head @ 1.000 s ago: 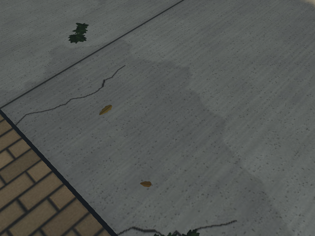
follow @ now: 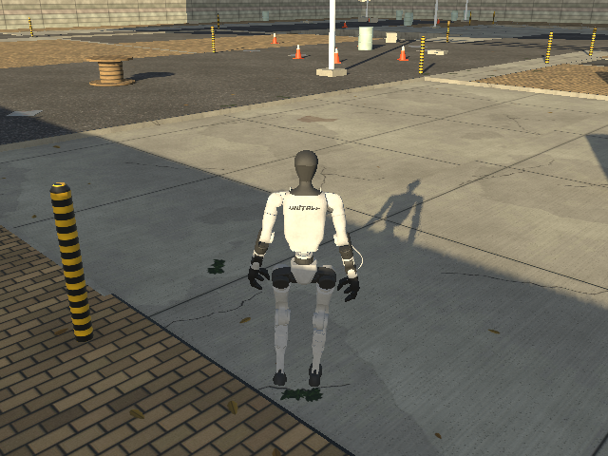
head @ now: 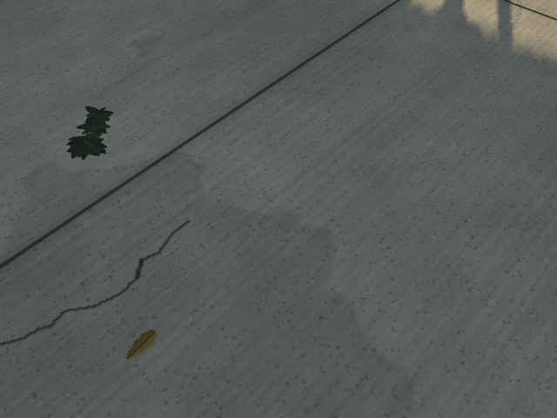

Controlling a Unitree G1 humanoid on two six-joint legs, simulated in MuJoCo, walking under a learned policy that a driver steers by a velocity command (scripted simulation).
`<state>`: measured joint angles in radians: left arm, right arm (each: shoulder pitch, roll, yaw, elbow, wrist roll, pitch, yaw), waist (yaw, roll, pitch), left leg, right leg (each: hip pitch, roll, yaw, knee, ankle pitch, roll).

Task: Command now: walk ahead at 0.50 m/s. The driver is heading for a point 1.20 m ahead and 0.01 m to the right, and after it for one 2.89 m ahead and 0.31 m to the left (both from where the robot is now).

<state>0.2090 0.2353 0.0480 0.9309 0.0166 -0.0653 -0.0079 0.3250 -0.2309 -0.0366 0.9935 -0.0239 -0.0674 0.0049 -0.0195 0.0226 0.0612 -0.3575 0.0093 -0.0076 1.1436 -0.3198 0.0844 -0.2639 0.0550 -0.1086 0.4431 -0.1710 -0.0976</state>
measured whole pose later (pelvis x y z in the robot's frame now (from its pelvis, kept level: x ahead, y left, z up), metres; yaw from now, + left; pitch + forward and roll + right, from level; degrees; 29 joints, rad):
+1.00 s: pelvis +0.55 +0.01 -0.01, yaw +0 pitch +0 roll +1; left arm 0.05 0.20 0.05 0.89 0.04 -0.08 -0.01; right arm 0.42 -0.19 -0.04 1.08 -0.01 -0.08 -0.01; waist -0.04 0.01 0.06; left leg -0.08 -0.03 0.04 0.84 -0.48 0.07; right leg -0.42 0.01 -0.10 0.57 -0.14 -0.10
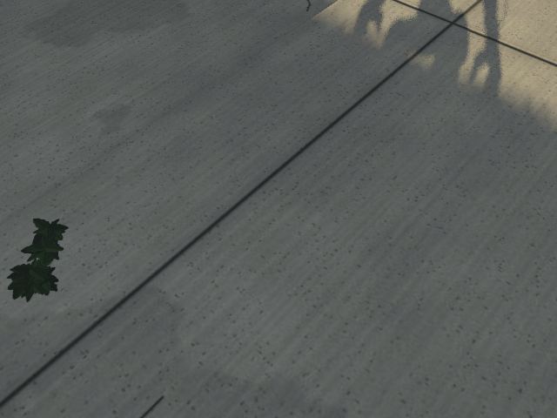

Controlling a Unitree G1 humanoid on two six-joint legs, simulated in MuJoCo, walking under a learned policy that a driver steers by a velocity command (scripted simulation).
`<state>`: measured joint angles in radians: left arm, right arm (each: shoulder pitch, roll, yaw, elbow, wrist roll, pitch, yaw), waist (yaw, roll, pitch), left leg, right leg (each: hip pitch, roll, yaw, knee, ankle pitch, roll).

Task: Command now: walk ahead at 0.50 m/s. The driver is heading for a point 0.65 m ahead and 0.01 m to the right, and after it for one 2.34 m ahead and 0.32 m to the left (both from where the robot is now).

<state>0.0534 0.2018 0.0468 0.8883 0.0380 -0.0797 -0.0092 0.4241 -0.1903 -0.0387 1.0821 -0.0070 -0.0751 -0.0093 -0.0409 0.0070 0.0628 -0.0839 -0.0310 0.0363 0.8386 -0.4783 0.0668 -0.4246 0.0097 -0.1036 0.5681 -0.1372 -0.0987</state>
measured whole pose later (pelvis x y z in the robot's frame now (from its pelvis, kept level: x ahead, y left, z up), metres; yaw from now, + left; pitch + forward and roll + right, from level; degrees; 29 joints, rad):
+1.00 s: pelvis +0.31 +0.01 +0.02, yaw +0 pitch -1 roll +0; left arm 0.31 0.13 0.00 1.13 0.01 -0.01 0.04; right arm 0.26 -0.17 -0.01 1.08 -0.01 -0.01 -0.02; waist -0.02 0.02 0.00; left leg -0.23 -0.03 0.09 0.37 -0.12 0.06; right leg -0.16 0.00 -0.01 0.41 -0.23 0.00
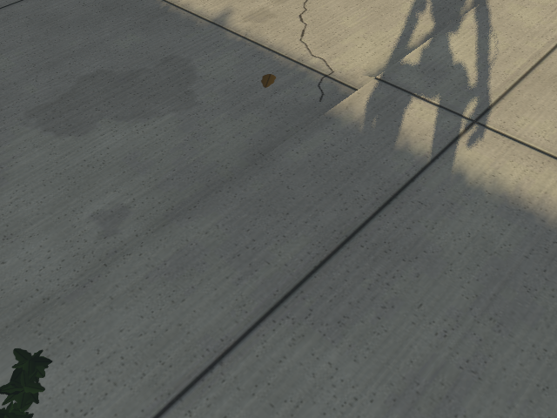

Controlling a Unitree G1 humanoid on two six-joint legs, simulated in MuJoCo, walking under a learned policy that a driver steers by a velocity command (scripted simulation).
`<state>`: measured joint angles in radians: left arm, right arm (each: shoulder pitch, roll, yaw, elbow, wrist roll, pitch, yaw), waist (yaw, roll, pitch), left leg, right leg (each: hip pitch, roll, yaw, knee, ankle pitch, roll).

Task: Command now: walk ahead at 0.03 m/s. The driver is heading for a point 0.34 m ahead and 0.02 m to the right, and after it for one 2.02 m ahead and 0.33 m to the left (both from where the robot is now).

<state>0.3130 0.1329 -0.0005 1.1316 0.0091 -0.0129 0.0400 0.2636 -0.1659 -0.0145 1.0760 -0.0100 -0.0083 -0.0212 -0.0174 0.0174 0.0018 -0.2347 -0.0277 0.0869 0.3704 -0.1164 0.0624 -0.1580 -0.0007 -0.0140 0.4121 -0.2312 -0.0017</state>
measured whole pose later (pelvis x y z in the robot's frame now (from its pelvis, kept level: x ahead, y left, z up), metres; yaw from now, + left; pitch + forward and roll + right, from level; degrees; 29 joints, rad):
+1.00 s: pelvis +0.30 +0.02 -0.02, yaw +0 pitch +1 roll +0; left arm -0.02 0.17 0.04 0.90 0.02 -0.06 -0.02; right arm 0.52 -0.14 -0.02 1.13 -0.02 -0.10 -0.02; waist -0.05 0.00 0.07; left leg 0.17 -0.04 0.06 0.27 -0.43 0.05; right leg -0.51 0.02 -0.12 0.55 -0.08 -0.12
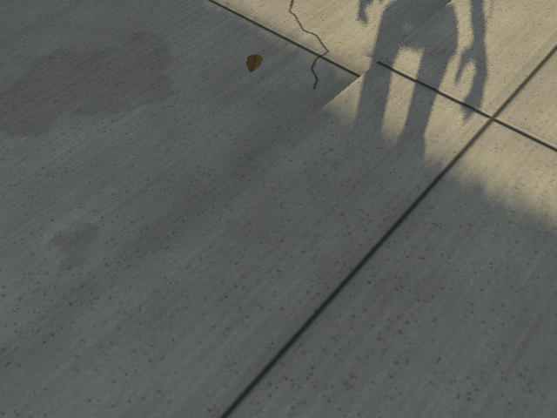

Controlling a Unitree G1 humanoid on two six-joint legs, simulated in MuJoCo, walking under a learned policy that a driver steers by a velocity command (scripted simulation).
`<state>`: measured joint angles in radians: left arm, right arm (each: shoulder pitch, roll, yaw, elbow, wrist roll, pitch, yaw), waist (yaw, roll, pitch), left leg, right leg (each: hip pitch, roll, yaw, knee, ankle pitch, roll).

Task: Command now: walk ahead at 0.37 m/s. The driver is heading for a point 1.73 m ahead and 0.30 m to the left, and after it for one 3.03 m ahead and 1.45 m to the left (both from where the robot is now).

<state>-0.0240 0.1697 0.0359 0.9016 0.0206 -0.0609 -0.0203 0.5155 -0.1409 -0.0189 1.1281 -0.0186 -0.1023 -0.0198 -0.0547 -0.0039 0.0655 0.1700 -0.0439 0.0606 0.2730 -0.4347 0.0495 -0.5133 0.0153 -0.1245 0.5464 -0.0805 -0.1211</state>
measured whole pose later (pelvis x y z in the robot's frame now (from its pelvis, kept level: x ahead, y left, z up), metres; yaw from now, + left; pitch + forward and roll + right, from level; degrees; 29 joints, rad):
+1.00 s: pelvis +0.21 +0.02 +0.01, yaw +0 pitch -1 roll +0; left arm 0.41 0.16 0.03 1.12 0.02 -0.04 0.03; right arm 0.35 -0.14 -0.02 1.12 -0.03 -0.03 -0.01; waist 0.02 -0.01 0.00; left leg -0.24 -0.01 0.06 0.64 -0.41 0.09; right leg -0.10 0.03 -0.07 0.47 -0.36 -0.07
